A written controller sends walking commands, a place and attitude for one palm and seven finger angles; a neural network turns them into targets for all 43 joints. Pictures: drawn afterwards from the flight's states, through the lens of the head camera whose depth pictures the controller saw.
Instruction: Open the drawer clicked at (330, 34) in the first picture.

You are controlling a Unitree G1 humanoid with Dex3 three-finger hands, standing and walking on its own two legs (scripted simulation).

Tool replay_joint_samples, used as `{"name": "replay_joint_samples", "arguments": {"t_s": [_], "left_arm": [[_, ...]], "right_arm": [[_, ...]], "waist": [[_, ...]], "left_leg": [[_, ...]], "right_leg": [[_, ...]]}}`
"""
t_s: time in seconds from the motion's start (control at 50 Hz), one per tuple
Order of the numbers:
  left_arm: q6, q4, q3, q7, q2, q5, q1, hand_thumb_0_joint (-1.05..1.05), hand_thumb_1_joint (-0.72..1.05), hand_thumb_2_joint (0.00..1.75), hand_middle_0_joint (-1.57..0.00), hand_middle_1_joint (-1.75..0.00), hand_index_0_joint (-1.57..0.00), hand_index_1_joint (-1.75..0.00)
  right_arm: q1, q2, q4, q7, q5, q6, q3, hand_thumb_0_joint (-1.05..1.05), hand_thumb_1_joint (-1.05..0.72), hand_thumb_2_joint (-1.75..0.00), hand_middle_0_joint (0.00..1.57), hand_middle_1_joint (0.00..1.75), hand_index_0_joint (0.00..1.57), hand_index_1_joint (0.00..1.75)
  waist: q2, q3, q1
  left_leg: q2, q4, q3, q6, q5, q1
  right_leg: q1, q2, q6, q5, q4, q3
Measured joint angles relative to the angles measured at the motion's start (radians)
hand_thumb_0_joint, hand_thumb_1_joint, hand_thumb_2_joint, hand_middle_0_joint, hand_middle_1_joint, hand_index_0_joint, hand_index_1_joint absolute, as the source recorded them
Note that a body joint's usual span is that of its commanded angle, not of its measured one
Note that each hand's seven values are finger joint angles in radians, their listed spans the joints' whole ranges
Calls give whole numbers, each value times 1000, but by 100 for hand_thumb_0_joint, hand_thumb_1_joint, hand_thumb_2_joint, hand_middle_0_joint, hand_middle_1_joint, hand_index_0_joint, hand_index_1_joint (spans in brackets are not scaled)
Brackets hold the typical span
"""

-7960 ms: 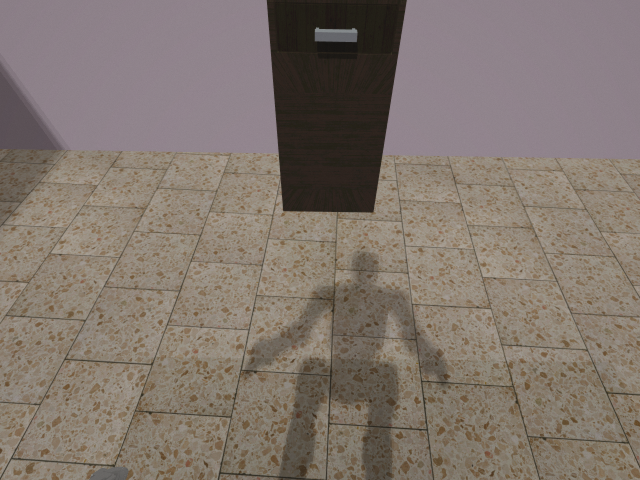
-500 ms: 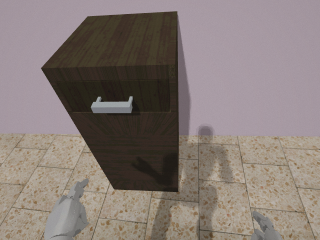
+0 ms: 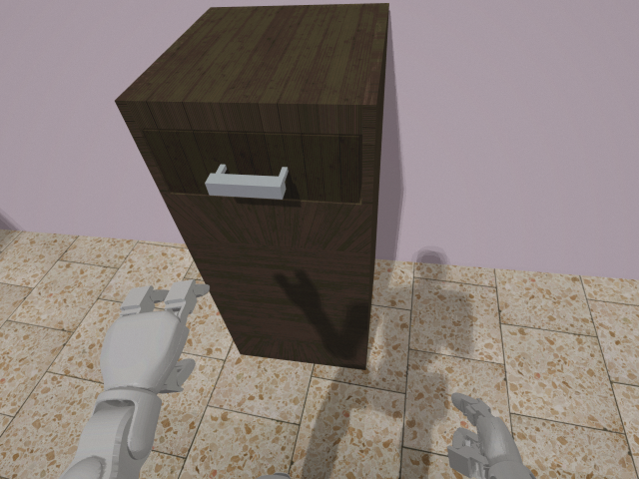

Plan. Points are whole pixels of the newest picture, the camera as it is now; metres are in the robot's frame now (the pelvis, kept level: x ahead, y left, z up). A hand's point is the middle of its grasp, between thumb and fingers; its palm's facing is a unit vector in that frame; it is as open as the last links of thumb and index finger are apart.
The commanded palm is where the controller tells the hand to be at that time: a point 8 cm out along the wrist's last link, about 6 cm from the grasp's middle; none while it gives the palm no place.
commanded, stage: raise the hand with hooked fingers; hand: left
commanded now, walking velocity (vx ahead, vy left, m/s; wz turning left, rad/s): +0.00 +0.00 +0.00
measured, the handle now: (249, 178) +0.56 +0.20 +0.06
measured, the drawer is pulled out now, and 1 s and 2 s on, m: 0.00 0.00 0.00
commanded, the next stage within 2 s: move the hooked fingers above the handle in 1.18 s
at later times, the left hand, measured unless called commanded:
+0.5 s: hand (141, 283) +0.29 +0.25 +0.12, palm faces +0.11 -0.11 -0.99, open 13.2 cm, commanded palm +0.26 +0.25 +0.18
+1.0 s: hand (115, 242) +0.31 +0.27 +0.17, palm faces +0.03 -0.09 -1.00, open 13.9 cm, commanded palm +0.29 +0.27 +0.23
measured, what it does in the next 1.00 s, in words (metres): stands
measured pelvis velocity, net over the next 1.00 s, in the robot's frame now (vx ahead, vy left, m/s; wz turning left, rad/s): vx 0.01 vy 0.03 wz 0.01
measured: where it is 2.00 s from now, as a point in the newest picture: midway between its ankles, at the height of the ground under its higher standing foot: outside the picture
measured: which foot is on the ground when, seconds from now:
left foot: down 0.00-1.00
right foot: down 0.00-1.00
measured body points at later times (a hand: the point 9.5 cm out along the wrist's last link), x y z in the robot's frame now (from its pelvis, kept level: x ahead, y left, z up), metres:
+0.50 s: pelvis +0.01 +0.03 +0.03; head +0.01 -0.01 +0.48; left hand +0.28 +0.25 +0.17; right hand +0.22 -0.20 -0.07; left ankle +0.06 +0.15 -0.70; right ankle -0.02 -0.10 -0.70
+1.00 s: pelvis +0.01 +0.03 +0.04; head +0.02 +0.00 +0.49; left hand +0.31 +0.28 +0.22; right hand +0.20 -0.19 -0.08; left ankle +0.06 +0.15 -0.70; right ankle -0.02 -0.10 -0.70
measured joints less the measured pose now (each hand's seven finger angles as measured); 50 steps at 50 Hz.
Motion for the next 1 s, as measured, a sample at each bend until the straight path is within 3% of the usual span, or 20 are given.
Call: {"name": "replay_joint_samples", "arguments": {"t_s": [0.08,0.18,0.3,0.58,0.82,1.0], "left_arm": [[-31,-10,3,-44,28,5,6,0,16,59,-27,-78,-27,-77],[-68,-31,38,-35,56,-17,13,0,4,54,-28,-85,-28,-85],[-37,-24,48,-41,66,-35,-52,0,-10,48,-29,-94,-29,-94],[13,-4,35,-213,131,-75,-253,0,-40,34,-31,-114,-31,-114],[-12,32,76,-354,209,-134,-400,0,-49,31,-31,-120,-32,-119],[-64,13,107,-386,210,-161,-362,0,-49,30,-31,-120,-32,-120]], "right_arm": [[43,-10,19,-5,1,3,-1,1,-90,-90,20,30,20,30],[72,-45,39,-14,6,-7,-36,1,-90,-90,20,30,20,30],[60,-80,53,-19,21,-15,-68,2,-91,-90,20,30,20,30],[-42,-46,19,-21,53,8,-21,1,-91,-90,20,30,20,30],[-27,-54,39,-20,61,32,2,1,-90,-90,20,30,20,30],[17,-87,42,-8,62,33,-21,1,-91,-90,20,30,20,30]], "waist": [[1,19,-17],[6,36,-25],[10,47,-18],[13,69,-3],[26,92,4],[28,101,-11]], "left_leg": [[2,-74,18,2,29,61],[-1,-119,25,6,45,103],[-13,-149,25,17,55,137],[-30,-261,27,32,100,252],[-37,-319,9,35,134,288],[-35,-336,14,36,146,280]], "right_leg": [[51,3,5,36,-72,15],[96,1,14,60,-127,21],[136,-9,26,77,-169,18],[260,-21,42,133,-300,15],[310,-23,45,169,-372,-5],[299,-20,46,183,-387,0]]}}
